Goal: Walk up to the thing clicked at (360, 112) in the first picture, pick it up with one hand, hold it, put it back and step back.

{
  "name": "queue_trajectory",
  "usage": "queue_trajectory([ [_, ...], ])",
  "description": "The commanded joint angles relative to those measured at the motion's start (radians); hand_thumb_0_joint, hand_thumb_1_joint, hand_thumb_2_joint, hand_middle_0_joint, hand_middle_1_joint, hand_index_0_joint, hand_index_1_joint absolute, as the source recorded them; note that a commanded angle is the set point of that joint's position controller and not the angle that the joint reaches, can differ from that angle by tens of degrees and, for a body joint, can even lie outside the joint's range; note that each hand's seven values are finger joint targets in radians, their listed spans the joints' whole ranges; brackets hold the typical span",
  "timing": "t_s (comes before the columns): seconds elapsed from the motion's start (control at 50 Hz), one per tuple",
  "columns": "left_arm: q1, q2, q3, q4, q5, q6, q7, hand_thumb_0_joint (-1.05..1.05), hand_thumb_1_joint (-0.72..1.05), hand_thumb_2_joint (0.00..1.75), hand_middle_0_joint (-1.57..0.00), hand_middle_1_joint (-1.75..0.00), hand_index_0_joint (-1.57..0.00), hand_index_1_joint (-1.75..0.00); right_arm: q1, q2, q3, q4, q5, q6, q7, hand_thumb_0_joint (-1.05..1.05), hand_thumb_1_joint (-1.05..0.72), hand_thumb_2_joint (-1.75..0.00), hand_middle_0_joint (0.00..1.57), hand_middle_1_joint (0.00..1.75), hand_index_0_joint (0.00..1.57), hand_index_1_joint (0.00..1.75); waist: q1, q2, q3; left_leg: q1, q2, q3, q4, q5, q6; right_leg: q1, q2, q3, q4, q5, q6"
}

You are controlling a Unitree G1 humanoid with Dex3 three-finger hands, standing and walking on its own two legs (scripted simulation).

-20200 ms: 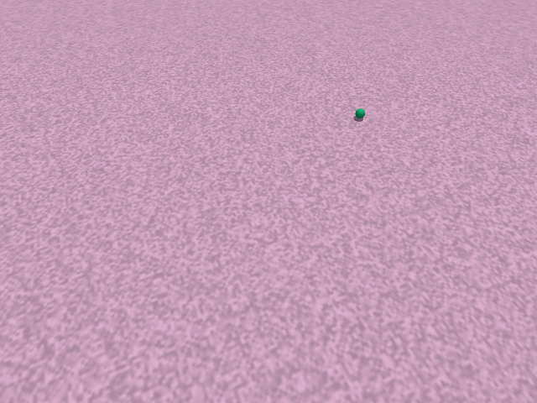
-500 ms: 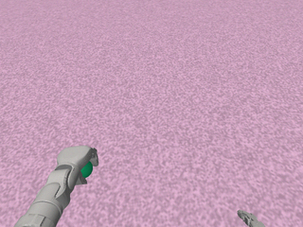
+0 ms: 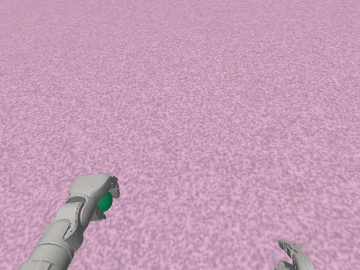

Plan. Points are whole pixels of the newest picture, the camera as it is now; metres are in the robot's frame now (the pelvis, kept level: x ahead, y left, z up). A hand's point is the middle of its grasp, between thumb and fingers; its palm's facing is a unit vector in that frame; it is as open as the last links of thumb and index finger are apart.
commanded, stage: hold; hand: left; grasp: from above
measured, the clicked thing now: (100, 200) +0.31 +0.22 -0.06
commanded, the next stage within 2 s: crouch in 0.52 s
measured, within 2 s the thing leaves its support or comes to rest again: neither
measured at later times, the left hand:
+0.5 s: hand (95, 203) +0.29 +0.22 -0.04, palm faces -0.45 -0.06 -0.89, open 7.7 cm
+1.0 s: hand (100, 213) +0.29 +0.23 -0.10, palm faces -0.48 -0.03 -0.88, open 7.7 cm
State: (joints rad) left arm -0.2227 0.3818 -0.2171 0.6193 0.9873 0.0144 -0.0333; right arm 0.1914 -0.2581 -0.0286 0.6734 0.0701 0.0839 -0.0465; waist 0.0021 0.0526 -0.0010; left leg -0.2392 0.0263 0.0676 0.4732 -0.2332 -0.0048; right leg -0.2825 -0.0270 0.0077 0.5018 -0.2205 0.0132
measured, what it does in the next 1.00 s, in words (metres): stands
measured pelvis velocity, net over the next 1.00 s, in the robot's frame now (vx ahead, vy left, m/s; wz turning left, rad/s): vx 0.01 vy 0.00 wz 0.02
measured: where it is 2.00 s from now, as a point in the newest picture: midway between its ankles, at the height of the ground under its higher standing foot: outside the picture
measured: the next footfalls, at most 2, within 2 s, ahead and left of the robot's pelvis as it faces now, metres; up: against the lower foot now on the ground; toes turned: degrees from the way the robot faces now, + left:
none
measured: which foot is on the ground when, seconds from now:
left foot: down 0.00-1.00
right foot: down 0.00-1.00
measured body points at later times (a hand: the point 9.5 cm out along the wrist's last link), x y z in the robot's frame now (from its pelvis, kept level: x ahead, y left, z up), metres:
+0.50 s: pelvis +0.01 +0.00 +0.00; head +0.02 -0.02 +0.45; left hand +0.31 +0.22 +0.01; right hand +0.15 -0.25 -0.12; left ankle +0.01 +0.12 -0.74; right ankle +0.03 -0.13 -0.74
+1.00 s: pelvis +0.01 +0.00 -0.01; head +0.06 +0.00 +0.43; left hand +0.32 +0.23 -0.05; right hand +0.13 -0.26 -0.13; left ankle +0.01 +0.12 -0.74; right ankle +0.03 -0.13 -0.74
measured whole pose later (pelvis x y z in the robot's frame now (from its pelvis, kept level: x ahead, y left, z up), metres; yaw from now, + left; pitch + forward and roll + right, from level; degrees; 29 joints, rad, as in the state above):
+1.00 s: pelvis +0.01 +0.00 -0.01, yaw +1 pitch +7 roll +0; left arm -0.30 0.36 -0.20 0.87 1.09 -0.05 0.17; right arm 0.19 -0.25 -0.05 0.69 0.04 0.09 -0.02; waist -0.03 0.01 -0.02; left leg -0.44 0.02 0.05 0.63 -0.30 0.00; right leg -0.47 -0.03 -0.01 0.64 -0.28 0.02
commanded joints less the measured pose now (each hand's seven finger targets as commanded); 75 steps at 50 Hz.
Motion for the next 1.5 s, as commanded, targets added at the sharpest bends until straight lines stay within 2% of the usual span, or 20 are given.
queue_trajectory([
  [0.0, -0.337, 0.235, 0.130, -0.226, -0.001, -0.002, 0.035, 0.00, 0.56, 0.58, -0.75, -0.95, -0.88, -0.81, -0.101, -0.122, -0.038, -0.145, -0.005, -0.047, -0.015, 0.00, -0.91, -0.90, 0.20, 0.30, 0.20, 0.30, 0.012, -0.046, -0.231, 0.085, -0.040, -0.016, -0.062, 0.113, 0.025, 0.058, 0.039, -0.005, -0.099, 0.076, -0.014],
  [0.04, -0.329, 0.192, 0.088, -0.219, -0.003, 0.000, 0.029, 0.00, 0.56, 0.59, -0.76, -0.94, -0.89, -0.81, -0.104, -0.117, -0.035, -0.148, -0.002, -0.048, -0.015, 0.00, -0.91, -0.90, 0.20, 0.30, 0.20, 0.30, 0.003, -0.047, -0.211, 0.086, -0.037, -0.017, -0.071, 0.104, 0.023, 0.052, 0.041, -0.007, -0.099, 0.068, -0.018],
  [0.08, -0.325, 0.225, 0.122, -0.225, -0.006, -0.002, 0.029, 0.00, 0.55, 0.56, -0.73, -0.96, -0.87, -0.81, -0.097, -0.121, -0.038, -0.143, -0.003, -0.049, -0.017, 0.00, -0.91, -0.90, 0.20, 0.30, 0.20, 0.30, 0.012, -0.057, -0.235, 0.088, -0.038, -0.018, -0.067, 0.122, 0.025, 0.061, 0.041, -0.007, -0.099, 0.082, -0.016],
  [0.14, -0.341, 0.201, 0.094, -0.241, -0.002, -0.005, 0.028, 0.00, 0.55, 0.58, -0.74, -0.96, -0.87, -0.82, -0.104, -0.117, -0.035, -0.148, -0.002, -0.048, -0.016, 0.00, -0.91, -0.90, 0.20, 0.30, 0.20, 0.30, 0.003, -0.048, -0.225, 0.093, -0.040, -0.017, -0.070, 0.118, 0.024, 0.055, 0.040, -0.005, -0.101, 0.083, -0.017],
  [0.16, -0.330, 0.222, 0.116, -0.223, 0.001, -0.003, 0.031, 0.00, 0.56, 0.57, -0.75, -0.95, -0.89, -0.81, -0.101, -0.121, -0.038, -0.147, -0.001, -0.047, -0.017, 0.00, -0.91, -0.90, 0.20, 0.30, 0.20, 0.30, 0.009, -0.038, -0.231, 0.101, -0.038, -0.017, -0.075, 0.126, 0.022, 0.063, 0.041, -0.007, -0.099, 0.085, -0.021],
  [0.28, -0.353, 0.212, 0.107, -0.215, 0.009, 0.001, 0.048, 0.00, 0.54, 0.58, -0.75, -0.94, -0.88, -0.80, -0.092, -0.118, -0.039, -0.135, -0.004, -0.046, -0.017, 0.00, -0.91, -0.90, 0.20, 0.30, 0.20, 0.30, 0.000, -0.047, -0.243, 0.111, -0.038, -0.018, -0.063, 0.179, 0.021, 0.071, 0.042, -0.011, -0.092, 0.140, -0.019],
  [0.32, -0.342, 0.233, 0.132, -0.196, 0.005, 0.004, 0.056, 0.00, 0.56, 0.56, -0.75, -0.94, -0.89, -0.80, -0.089, -0.118, -0.040, -0.131, -0.003, -0.044, -0.017, 0.00, -0.91, -0.90, 0.20, 0.30, 0.20, 0.30, 0.012, -0.032, -0.234, 0.101, -0.038, -0.017, -0.067, 0.163, 0.019, 0.068, 0.043, -0.012, -0.099, 0.119, -0.020],
  [0.36, -0.346, 0.199, 0.098, -0.191, 0.011, 0.004, 0.053, 0.00, 0.56, 0.57, -0.75, -0.95, -0.89, -0.81, -0.088, -0.117, -0.040, -0.131, -0.004, -0.045, -0.014, 0.00, -0.91, -0.90, 0.20, 0.30, 0.20, 0.30, 0.002, -0.052, -0.232, 0.104, -0.037, -0.018, -0.067, 0.161, 0.020, 0.065, 0.042, -0.010, -0.095, 0.122, -0.020],
  [0.44, -0.323, 0.187, 0.089, -0.205, 0.002, 0.000, 0.045, 0.00, 0.56, 0.60, -0.77, -0.93, -0.90, -0.81, -0.085, -0.120, -0.046, -0.136, -0.005, -0.045, -0.012, 0.00, -0.91, -0.90, 0.20, 0.30, 0.20, 0.30, 0.006, -0.046, -0.243, 0.111, -0.035, -0.020, -0.063, 0.191, 0.018, 0.081, 0.043, -0.014, -0.093, 0.145, -0.022],
  [0.58, -0.349, 0.219, 0.117, -0.221, 0.015, 0.007, 0.059, 0.00, 0.54, 0.57, -0.76, -0.92, -0.88, -0.79, -0.078, -0.122, -0.049, -0.130, -0.007, -0.040, -0.011, 0.00, -0.91, -0.90, 0.20, 0.30, 0.20, 0.30, 0.011, -0.019, -0.256, 0.123, -0.034, -0.022, -0.062, 0.220, 0.013, 0.084, 0.045, -0.019, -0.089, 0.169, -0.026],
  [0.62, -0.341, 0.222, 0.119, -0.203, 0.017, 0.008, 0.061, 0.00, 0.51, 0.52, -0.65, -0.96, -0.82, -0.78, -0.072, -0.125, -0.050, -0.127, -0.006, -0.040, -0.010, 0.00, -0.88, -0.89, 0.20, 0.30, 0.20, 0.30, 0.010, -0.045, -0.257, 0.116, -0.035, -0.020, -0.059, 0.219, 0.017, 0.093, 0.045, -0.018, -0.092, 0.172, -0.023],
  [0.68, -0.290, 0.178, 0.093, -0.163, 0.015, 0.005, 0.061, 0.00, 0.50, 0.54, -0.73, -0.90, -0.86, -0.77, -0.067, -0.126, -0.053, -0.132, -0.006, -0.035, -0.008, 0.00, -0.90, -0.90, 0.20, 0.30, 0.20, 0.30, 0.001, -0.058, -0.223, 0.103, -0.033, -0.021, -0.057, 0.223, 0.016, 0.072, 0.045, -0.020, -0.087, 0.178, -0.024],
  [0.76, -0.254, 0.167, 0.099, -0.098, 0.032, -0.017, 0.094, 0.00, 0.53, 0.53, -0.75, -0.86, -0.88, -0.74, -0.061, -0.121, -0.051, -0.132, -0.010, -0.030, -0.005, 0.00, -0.90, -0.90, 0.20, 0.30, 0.20, 0.30, -0.002, -0.078, -0.179, 0.062, -0.042, -0.023, -0.046, 0.180, 0.017, 0.035, 0.039, -0.019, -0.086, 0.137, -0.021],
  [0.84, -0.324, 0.183, 0.121, -0.026, 0.062, -0.042, 0.168, 0.00, 0.53, 0.53, -0.77, -0.84, -0.89, -0.72, -0.029, -0.126, -0.061, -0.105, -0.025, -0.023, 0.002, 0.00, -0.90, -0.90, 0.20, 0.30, 0.20, 0.30, -0.028, -0.087, -0.211, 0.019, -0.046, -0.023, 0.012, 0.170, 0.017, -0.014, 0.032, -0.015, -0.041, 0.139, -0.018],
  [0.98, -0.478, 0.146, 0.102, 0.172, 0.135, -0.078, 0.322, 0.00, 0.59, 0.56, -0.81, -0.85, -0.93, -0.73, 0.062, -0.145, -0.089, -0.038, -0.057, -0.030, 0.029, 0.00, -0.90, -0.90, 0.20, 0.30, 0.20, 0.30, -0.075, -0.059, -0.334, -0.206, -0.037, -0.035, 0.290, 0.149, 0.004, -0.275, 0.035, -0.017, 0.209, 0.128, -0.025],
  [1.06, -0.550, 0.154, 0.119, 0.288, 0.179, -0.083, 0.399, 0.00, 0.59, 0.52, -0.80, -0.85, -0.93, -0.72, 0.100, -0.152, -0.102, -0.036, -0.073, -0.045, 0.036, 0.00, -0.90, -0.90, 0.20, 0.30, 0.20, 0.30, -0.088, -0.025, -0.423, -0.391, -0.034, -0.038, 0.459, 0.088, 0.004, -0.445, 0.036, -0.016, 0.366, 0.073, -0.032],
  [1.14, -0.625, 0.208, 0.159, 0.366, 0.183, -0.077, 0.451, 0.00, 0.57, 0.51, -0.79, -0.83, -0.92, -0.70, 0.123, -0.163, -0.108, -0.027, -0.084, -0.068, 0.030, 0.00, -0.90, -0.90, 0.20, 0.30, 0.20, 0.30, -0.088, 0.013, -0.530, -0.550, -0.031, -0.048, 0.610, 0.031, 0.010, -0.602, 0.040, -0.025, 0.521, 0.013, -0.038],
  [1.26, -0.721, 0.263, 0.192, 0.402, 0.181, -0.070, 0.470, 0.00, 0.58, 0.53, -0.80, -0.83, -0.93, -0.70, 0.144, -0.175, -0.113, -0.011, -0.103, -0.097, 0.017, 0.00, -0.90, -0.90, 0.20, 0.30, 0.20, 0.30, -0.112, 0.054, -0.671, -0.781, -0.029, -0.063, 0.808, -0.050, 0.019, -0.802, 0.041, -0.035, 0.728, -0.056, -0.048],
  [1.34, -0.713, 0.289, 0.217, 0.480, 0.171, -0.061, 0.456, 0.00, 0.55, 0.53, -0.77, -0.85, -0.90, -0.72, 0.147, -0.182, -0.112, -0.009, -0.113, -0.114, 0.019, 0.00, -0.90, -0.90, 0.20, 0.30, 0.20, 0.30, -0.123, 0.025, -0.681, -0.930, -0.026, -0.083, 0.882, -0.164, 0.018, -0.917, 0.032, -0.048, 0.827, -0.157, -0.048],
  [1.48, -0.833, 0.373, 0.260, 0.476, 0.188, -0.107, 0.431, 0.00, 0.55, 0.58, -0.79, -0.84, -0.90, -0.72, 0.165, -0.200, -0.103, 0.007, -0.129, -0.141, 0.038, 0.00, -0.90, -0.90, 0.20, 0.30, 0.20, 0.30, -0.160, 0.075, -0.747, -1.047, -0.023, -0.134, 1.027, -0.279, 0.012, -1.173, 0.023, -0.070, 1.007, -0.269, -0.054],
])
